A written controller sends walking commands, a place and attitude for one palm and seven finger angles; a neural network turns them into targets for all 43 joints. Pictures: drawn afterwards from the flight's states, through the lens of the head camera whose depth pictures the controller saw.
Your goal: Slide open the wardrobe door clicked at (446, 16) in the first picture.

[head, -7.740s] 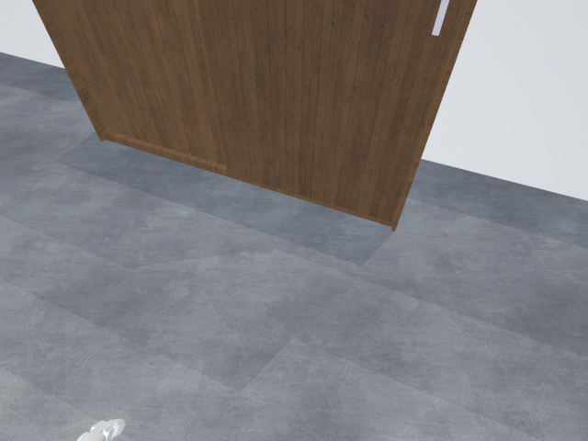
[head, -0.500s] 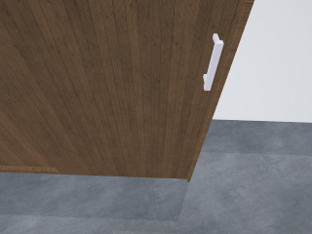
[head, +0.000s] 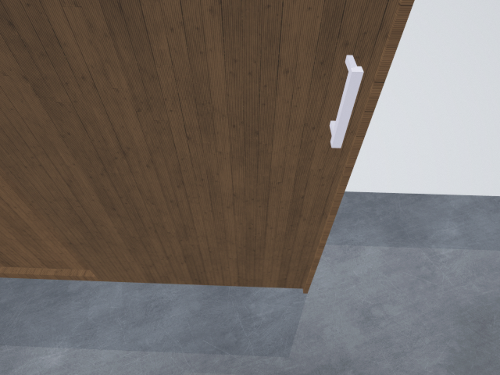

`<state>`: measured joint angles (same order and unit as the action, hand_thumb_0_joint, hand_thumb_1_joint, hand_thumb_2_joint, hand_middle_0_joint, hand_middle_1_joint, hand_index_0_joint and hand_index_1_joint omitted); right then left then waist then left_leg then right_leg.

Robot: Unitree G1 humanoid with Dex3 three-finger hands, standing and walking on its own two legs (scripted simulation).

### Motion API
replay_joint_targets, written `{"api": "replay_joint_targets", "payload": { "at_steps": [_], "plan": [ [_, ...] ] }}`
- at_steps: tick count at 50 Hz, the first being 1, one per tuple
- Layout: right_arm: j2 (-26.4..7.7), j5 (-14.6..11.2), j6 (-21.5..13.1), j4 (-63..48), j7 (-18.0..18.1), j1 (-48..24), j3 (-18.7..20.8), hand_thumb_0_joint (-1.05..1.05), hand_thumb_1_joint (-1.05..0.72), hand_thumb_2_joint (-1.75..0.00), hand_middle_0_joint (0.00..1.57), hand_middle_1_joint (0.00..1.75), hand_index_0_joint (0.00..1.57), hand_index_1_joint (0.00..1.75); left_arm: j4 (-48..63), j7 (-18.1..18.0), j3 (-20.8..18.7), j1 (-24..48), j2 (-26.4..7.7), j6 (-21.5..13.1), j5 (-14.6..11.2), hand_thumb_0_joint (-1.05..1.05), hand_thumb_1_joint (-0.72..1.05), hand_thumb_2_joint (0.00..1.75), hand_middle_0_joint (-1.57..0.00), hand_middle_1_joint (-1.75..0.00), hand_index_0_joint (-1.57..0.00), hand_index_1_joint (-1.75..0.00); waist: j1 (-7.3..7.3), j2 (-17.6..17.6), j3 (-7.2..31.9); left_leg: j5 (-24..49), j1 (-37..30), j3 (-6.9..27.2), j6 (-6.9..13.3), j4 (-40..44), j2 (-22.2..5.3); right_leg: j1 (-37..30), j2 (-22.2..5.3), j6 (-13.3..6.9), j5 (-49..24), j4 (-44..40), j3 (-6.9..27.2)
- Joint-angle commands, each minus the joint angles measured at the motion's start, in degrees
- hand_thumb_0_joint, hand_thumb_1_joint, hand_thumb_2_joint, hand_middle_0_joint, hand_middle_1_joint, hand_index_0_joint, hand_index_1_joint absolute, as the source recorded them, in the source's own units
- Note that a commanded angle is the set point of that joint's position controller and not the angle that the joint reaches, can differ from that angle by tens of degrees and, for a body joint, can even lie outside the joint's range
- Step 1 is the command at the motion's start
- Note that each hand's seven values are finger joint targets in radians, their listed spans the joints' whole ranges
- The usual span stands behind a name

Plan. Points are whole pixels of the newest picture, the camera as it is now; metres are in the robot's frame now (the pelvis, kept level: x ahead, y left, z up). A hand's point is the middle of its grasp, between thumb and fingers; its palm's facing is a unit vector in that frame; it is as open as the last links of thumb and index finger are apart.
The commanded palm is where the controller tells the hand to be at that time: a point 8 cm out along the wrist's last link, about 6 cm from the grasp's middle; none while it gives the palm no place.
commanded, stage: shuffle to correct the standing spot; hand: right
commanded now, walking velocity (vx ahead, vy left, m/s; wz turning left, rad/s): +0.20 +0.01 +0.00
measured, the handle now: (342, 104) +0.53 -0.14 +0.17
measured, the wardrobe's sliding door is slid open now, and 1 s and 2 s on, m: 0.00 0.00 0.00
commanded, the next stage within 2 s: come to a stop and stand still in 0.10 s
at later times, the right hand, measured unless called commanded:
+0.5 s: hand out of the picture +0.06 -0.17 -0.18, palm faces +0.07 +0.98 -0.18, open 7.4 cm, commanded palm none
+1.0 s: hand out of the picture +0.06 -0.18 -0.18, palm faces +0.04 +0.98 -0.19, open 7.2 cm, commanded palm none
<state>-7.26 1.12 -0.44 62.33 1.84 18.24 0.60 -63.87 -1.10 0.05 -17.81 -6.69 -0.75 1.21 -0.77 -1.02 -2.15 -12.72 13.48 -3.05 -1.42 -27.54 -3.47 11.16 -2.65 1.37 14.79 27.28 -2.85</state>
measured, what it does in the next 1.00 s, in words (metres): stands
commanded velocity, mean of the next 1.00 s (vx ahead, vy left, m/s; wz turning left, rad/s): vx -0.02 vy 0.00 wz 0.00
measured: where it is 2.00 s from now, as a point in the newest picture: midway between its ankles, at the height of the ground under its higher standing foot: outside the picture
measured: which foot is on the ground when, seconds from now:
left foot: down 0.00-1.00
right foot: down 0.00-1.00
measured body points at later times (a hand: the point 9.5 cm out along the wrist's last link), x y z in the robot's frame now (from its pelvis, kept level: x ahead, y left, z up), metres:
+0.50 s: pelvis +0.07 -0.01 +0.00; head +0.10 -0.01 +0.45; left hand +0.06 +0.21 -0.16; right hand +0.05 -0.22 -0.16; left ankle +0.03 +0.13 -0.73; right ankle +0.00 -0.13 -0.73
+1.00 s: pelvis +0.02 +0.00 +0.00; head +0.03 -0.02 +0.45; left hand +0.04 +0.23 -0.15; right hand +0.06 -0.24 -0.16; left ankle +0.02 +0.13 -0.74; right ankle +0.00 -0.13 -0.74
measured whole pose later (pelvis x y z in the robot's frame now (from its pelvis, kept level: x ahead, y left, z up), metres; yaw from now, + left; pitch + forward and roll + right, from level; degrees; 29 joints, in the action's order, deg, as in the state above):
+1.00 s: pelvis +0.02 +0.00 +0.00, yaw +0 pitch -1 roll +0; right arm -10.4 1.0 0.3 59.7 1.9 13.1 1.3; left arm -62.5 -1.2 -0.6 -13.8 -9.0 -0.2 1.2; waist -0.8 -1.7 -2.4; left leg -13.8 11.7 -5.4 -1.5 -27.0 -3.9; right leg 9.3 -3.1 1.1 16.2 27.0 -4.5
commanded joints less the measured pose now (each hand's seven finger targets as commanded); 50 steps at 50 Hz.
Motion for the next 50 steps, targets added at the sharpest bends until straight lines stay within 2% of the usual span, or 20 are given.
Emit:
{"api": "replay_joint_targets", "payload": {
  "at_steps": [1,5,9,11,12,14,16,17,19,25,27,30,33,35,36,38,39,42,47,50],
  "plan": [
    [-4.93,0.5,-0.23,-2.14,-0.36,4.9,1.62,0.0,-0.9,-0.9,0.2,0.3,0.2,0.3,1.46,-0.15,-1.42,-6.01,-5.47,0.01,0.17,0.0,0.9,0.9,-0.2,-0.3,-0.2,-0.3,0.27,1.98,-5.23,-16.25,2.87,3.17,3.19,4.65,-1.47,6.65,-3.02,-2.78,15.77,-8.69,4.12],
    [-4.67,0.62,-0.55,-2.42,-0.8,6.48,2.08,0.0,-0.9,-0.9,0.2,0.3,0.2,0.3,2.35,-0.06,-1.66,-6.49,-5.33,-0.26,0.18,0.0,0.9,0.9,-0.2,-0.3,-0.2,-0.3,-0.19,1.45,-7.94,-16.6,3.36,3.45,3.98,3.18,-1.24,9.33,-3.17,-3.84,17.19,-7.61,4.94],
    [-5.49,0.39,-1.22,-1.98,-0.88,8.79,2.73,0.0,-0.9,-0.9,0.2,0.3,0.2,0.3,3.11,-0.01,-1.48,-7.09,-3.87,-0.97,0.04,0.0,0.9,0.9,-0.2,-0.3,-0.2,-0.3,-0.48,-2.01,-6.85,-14.83,1.09,6.06,5.62,4.29,-3.57,9.21,-0.96,-3.5,9.35,-0.73,1.18],
    [-6.16,0.29,-1.53,-1.28,-0.71,10.54,3.14,0.0,-0.9,-0.9,0.2,0.3,0.2,0.3,3.54,0.01,-1.22,-6.25,-2.99,-1.41,-0.04,0.0,0.9,0.9,-0.2,-0.3,-0.2,-0.3,-0.87,-6.15,-5.32,-9.2,-2.02,8.1,6.67,5.01,-5.76,10.26,0.52,-2.91,3.9,4.4,-1.4],
    [-6.05,0.21,-1.53,-0.91,-0.47,10.52,3.24,0.0,-0.9,-0.9,0.2,0.3,0.2,0.3,3.6,-0.17,-1.0,-6.05,-2.45,-1.6,-0.09,0.0,0.9,0.9,-0.2,-0.3,-0.2,-0.3,-0.59,-6.81,-4.26,-1.9,-2.5,8.01,6.76,4.22,-6.43,8.95,0.54,-2.48,0.03,5.03,-1.8],
    [-4.85,0.23,-1.43,-1.08,-0.01,8.49,2.83,0.0,-0.9,-0.9,0.2,0.3,0.2,0.3,2.07,-0.7,-0.78,-7.72,-2.74,-1.93,-0.29,0.0,0.9,0.9,-0.2,-0.3,-0.2,-0.3,0.68,-1.18,-2.32,16.65,-2.14,2.5,4.96,-2.55,-3.98,2.33,-1.65,-2.06,-16.37,1.97,0.0],
    [-3.87,-0.16,-1.46,-1.2,0.62,7.75,2.17,0.0,-0.9,-0.9,0.2,0.3,0.2,0.3,0.49,-1.61,-1.17,-9.32,-5.19,-1.96,-0.67,0.0,0.9,0.9,-0.2,-0.3,-0.2,-0.3,0.67,6.24,1.71,22.99,-2.53,-0.27,2.53,-5.36,-2.25,-4.94,-4.68,-2.54,-43.66,2.92,1.44],
    [-4.66,-0.38,-1.34,-1.34,0.9,7.43,2.28,0.0,-0.9,-0.9,0.2,0.3,0.2,0.3,0.54,-1.98,-1.31,-8.83,-6.09,-1.74,-0.9,0.0,0.9,0.9,-0.2,-0.3,-0.2,-0.3,0.56,7.15,2.01,23.54,-3.33,-0.51,2.04,-4.82,-2.27,-5.89,-5.13,-2.56,-50.89,3.09,1.59],
    [-5.7,-0.27,-0.87,-1.94,1.3,6.7,2.66,0.0,-0.9,-0.9,0.2,0.3,0.2,0.3,1.45,-2.39,-1.98,-7.94,-6.67,-1.04,-1.13,0.0,0.9,0.9,-0.2,-0.3,-0.2,-0.3,0.56,4.98,1.39,26.57,-2.88,-0.92,1.33,-5.68,-2.29,-6.69,-5.24,-2.62,-55.83,3.86,1.47],
    [-5.0,0.19,0.23,-4.86,1.06,2.92,3.25,0.0,-0.9,-0.9,0.2,0.3,0.2,0.3,3.68,-2.24,-3.84,-4.38,-7.29,0.09,-0.52,0.0,0.9,0.9,-0.2,-0.3,-0.2,-0.3,0.65,3.52,0.99,19.08,0.08,-1.35,0.6,-6.46,-1.97,-6.89,-6.03,-4.0,-47.09,2.43,1.18],
    [-5.19,0.34,0.28,-5.09,0.9,2.99,3.46,0.0,-0.9,-0.9,0.2,0.3,0.2,0.3,4.67,-2.05,-3.9,-3.41,-6.91,0.19,-0.37,0.0,0.9,0.9,-0.2,-0.3,-0.2,-0.3,0.34,1.43,1.08,23.5,-2.52,-0.75,1.16,-5.4,-2.73,-3.74,-5.06,-3.56,-39.44,2.7,0.36],
    [-7.09,0.33,-0.05,-5.41,0.92,4.39,3.55,0.0,-0.9,-0.9,0.2,0.3,0.2,0.3,5.7,-1.78,-3.7,-2.57,-6.14,-0.05,-0.41,0.0,0.9,0.9,-0.2,-0.3,-0.2,-0.3,-0.27,-1.05,5.09,35.2,-6.95,0.94,2.45,-6.45,-5.23,-1.41,-3.11,-2.47,-31.65,4.4,-1.22],
    [-8.35,0.34,-0.12,-5.7,0.94,3.8,3.24,0.0,-0.9,-0.9,0.2,0.3,0.2,0.3,6.18,-1.38,-3.24,-1.41,-5.0,0.16,-0.55,0.0,0.9,0.9,-0.2,-0.3,-0.2,-0.3,-0.27,-4.94,6.64,38.1,-8.42,2.61,4.37,-4.96,-8.08,0.95,-1.88,-1.59,-20.07,4.98,-1.33],
    [-8.87,0.28,-0.08,-6.1,0.89,2.4,3.0,0.0,-0.9,-0.9,0.2,0.3,0.2,0.3,6.11,-1.15,-2.91,-0.9,-5.29,0.22,-0.49,0.0,0.9,0.9,-0.2,-0.3,-0.2,-0.3,0.06,-4.79,6.27,36.17,-7.13,1.82,4.04,-4.95,-7.73,0.31,-2.19,-1.46,-20.43,3.86,-0.9],
    [-8.51,0.1,-0.02,-6.48,0.87,1.09,2.79,0.0,-0.9,-0.9,0.2,0.3,0.2,0.3,5.77,-1.17,-2.93,-0.37,-6.0,0.36,-0.42,0.0,0.9,0.9,-0.2,-0.3,-0.2,-0.3,0.23,-5.04,6.19,30.92,-5.14,1.87,3.9,-4.47,-6.55,-1.4,-2.97,-1.44,-21.55,2.95,-0.09],
    [-7.56,0.09,0.13,-6.78,0.61,-1.09,2.22,0.0,-0.9,-0.9,0.2,0.3,0.2,0.3,4.8,-1.07,-2.64,0.33,-6.72,0.12,-0.24,0.0,0.9,0.9,-0.2,-0.3,-0.2,-0.3,0.25,-0.83,3.62,21.22,-2.64,0.91,2.6,-2.93,-4.34,-2.48,-4.19,-1.95,-23.59,0.29,0.98],
    [-7.72,0.12,0.19,-6.67,0.53,-1.64,2.19,0.0,-0.9,-0.9,0.2,0.3,0.2,0.3,4.51,-0.93,-2.53,0.81,-6.9,0.05,-0.23,0.0,0.9,0.9,-0.2,-0.3,-0.2,-0.3,0.14,0.83,2.75,18.05,-3.01,0.99,2.23,-1.87,-4.08,-1.47,-4.16,-2.1,-22.33,-0.47,1.2],
    [-7.67,0.07,0.43,-5.72,0.21,-2.26,1.73,0.0,-0.9,-0.9,0.2,0.3,0.2,0.3,4.08,-0.55,-1.88,2.02,-6.46,0.24,-0.27,0.0,0.9,0.9,-0.2,-0.3,-0.2,-0.3,-0.02,-0.62,-1.23,7.27,-1.73,1.91,1.97,3.09,-3.97,1.41,-3.59,-1.75,-9.42,-3.82,1.5],
    [-7.8,0.0,0.35,-4.48,-0.17,-1.78,1.46,0.0,-0.9,-0.9,0.2,0.3,0.2,0.3,3.33,-0.22,-1.26,1.13,-6.31,0.17,-0.16,0.0,0.9,0.9,-0.2,-0.3,-0.2,-0.3,-0.09,1.17,-4.06,-2.84,-0.95,2.3,1.8,7.94,-3.57,3.57,-3.0,-1.59,-0.58,-7.42,1.82],
    [-7.9,-0.08,0.02,-3.63,-0.25,-0.95,1.25,0.0,-0.9,-0.9,0.2,0.3,0.2,0.3,2.74,-0.17,-1.07,-0.12,-6.5,-0.22,-0.28,0.0,0.9,0.9,-0.2,-0.3,-0.2,-0.3,-0.07,1.34,-2.22,-1.2,-2.75,1.82,1.77,8.16,-3.68,2.89,-3.2,-1.54,-1.61,-8.12,2.16]
  ]
}}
